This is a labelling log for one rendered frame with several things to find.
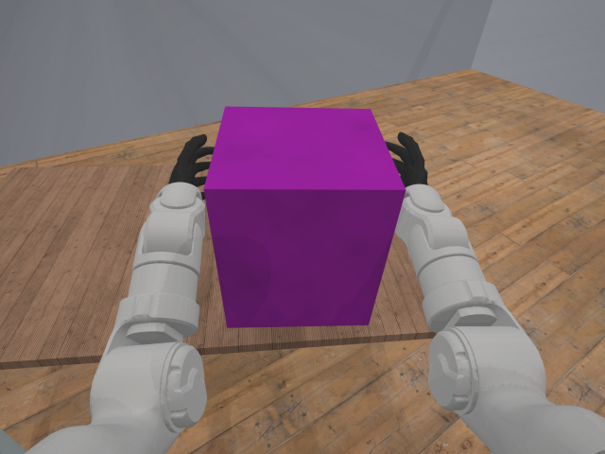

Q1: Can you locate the right robot forearm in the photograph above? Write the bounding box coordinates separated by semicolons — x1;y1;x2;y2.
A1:
394;184;546;391

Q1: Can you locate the robot right upper arm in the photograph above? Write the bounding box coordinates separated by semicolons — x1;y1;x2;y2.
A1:
428;326;605;454

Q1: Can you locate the left robot hand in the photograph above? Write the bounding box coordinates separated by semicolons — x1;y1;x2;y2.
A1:
168;134;215;200

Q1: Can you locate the left robot forearm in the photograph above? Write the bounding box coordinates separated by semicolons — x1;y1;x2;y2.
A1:
90;183;205;417

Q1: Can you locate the table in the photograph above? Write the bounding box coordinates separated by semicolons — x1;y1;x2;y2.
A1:
0;166;437;454

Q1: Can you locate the right robot hand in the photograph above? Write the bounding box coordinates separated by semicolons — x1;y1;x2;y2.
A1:
385;132;428;187

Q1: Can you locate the robot left upper arm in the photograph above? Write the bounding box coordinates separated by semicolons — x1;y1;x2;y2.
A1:
25;341;207;454

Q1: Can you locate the carton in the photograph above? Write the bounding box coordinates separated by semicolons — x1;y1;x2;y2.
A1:
203;106;406;328

